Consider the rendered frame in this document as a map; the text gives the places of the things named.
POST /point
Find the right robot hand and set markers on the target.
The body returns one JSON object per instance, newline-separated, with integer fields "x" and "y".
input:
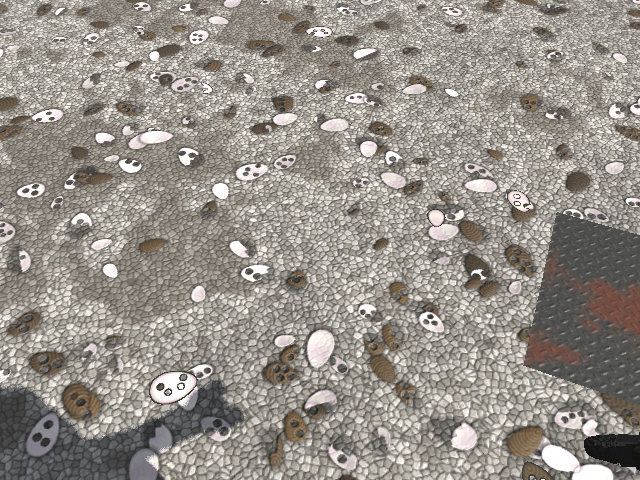
{"x": 621, "y": 448}

